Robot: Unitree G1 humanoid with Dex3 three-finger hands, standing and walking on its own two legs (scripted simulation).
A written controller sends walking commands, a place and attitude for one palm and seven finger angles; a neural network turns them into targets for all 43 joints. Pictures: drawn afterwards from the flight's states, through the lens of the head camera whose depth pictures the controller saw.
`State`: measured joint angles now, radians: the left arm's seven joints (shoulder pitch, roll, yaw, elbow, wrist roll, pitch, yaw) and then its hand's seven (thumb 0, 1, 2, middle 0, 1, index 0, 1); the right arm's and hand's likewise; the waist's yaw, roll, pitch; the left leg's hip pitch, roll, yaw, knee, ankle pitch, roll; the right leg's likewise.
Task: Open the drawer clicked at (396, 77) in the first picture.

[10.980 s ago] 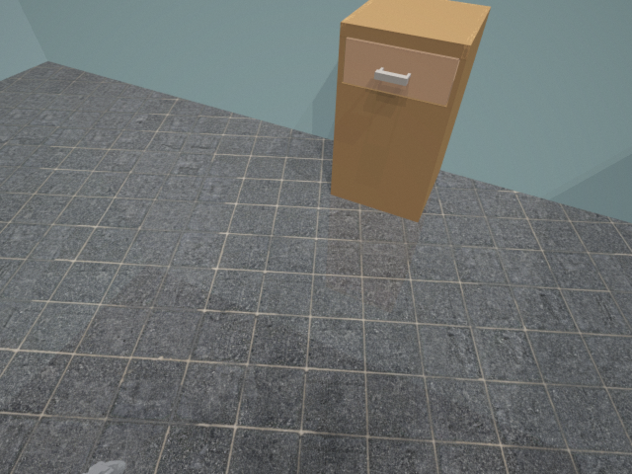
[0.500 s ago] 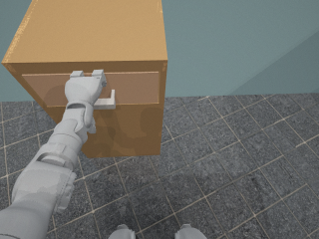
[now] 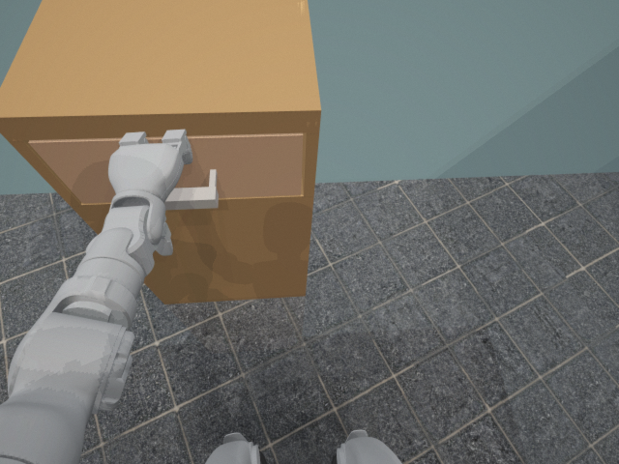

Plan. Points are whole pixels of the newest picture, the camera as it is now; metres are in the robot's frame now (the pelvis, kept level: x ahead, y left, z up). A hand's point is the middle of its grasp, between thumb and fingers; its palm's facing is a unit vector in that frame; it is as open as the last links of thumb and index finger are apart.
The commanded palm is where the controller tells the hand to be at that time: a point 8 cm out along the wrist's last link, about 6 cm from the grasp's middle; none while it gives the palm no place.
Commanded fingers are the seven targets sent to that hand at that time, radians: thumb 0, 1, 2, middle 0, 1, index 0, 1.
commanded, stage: move the hooked fingers above the handle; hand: left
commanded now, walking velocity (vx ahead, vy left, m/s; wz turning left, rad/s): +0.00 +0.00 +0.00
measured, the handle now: (181, 187) +0.54 +0.17 -0.06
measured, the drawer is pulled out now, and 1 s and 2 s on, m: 0.00 0.00 0.00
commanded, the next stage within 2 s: lower the fingers behind the handle in 0.12 s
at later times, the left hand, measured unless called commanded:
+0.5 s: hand (164, 204) +0.49 +0.18 -0.02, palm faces -0.08 -0.06 -1.00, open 13.8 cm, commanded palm +0.48 +0.17 +0.03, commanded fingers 0.00 -0.50 0.30 -0.30 -1.20 -0.30 -1.20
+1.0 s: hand (179, 212) +0.49 +0.16 -0.05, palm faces -0.06 -0.03 -1.00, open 13.8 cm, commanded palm +0.47 +0.16 +0.00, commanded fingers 0.00 -0.50 0.30 -0.30 -1.20 -0.30 -1.20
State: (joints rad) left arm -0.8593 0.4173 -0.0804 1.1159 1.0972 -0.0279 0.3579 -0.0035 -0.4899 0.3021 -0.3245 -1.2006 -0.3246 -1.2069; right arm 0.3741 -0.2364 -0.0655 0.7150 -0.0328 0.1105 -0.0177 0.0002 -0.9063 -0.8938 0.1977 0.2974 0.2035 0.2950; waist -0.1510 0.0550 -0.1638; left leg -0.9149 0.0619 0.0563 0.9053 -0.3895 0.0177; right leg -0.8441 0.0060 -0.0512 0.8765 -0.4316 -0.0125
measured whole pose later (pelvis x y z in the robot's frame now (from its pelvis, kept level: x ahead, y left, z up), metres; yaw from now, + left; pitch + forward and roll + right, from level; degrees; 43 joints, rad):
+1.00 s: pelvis -0.01 +0.00 -0.03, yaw +0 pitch +27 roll -2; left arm -0.88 0.40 -0.06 1.17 1.14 -0.01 0.45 0.00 -0.49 0.30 -0.32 -1.20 -0.32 -1.20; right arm 0.35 -0.23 -0.05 0.73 -0.06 0.10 0.00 0.00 -0.91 -0.89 0.20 0.30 0.20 0.30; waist -0.17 0.07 -0.19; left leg -1.10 0.07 0.05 1.07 -0.44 0.02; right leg -1.02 0.01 -0.05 1.04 -0.48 -0.01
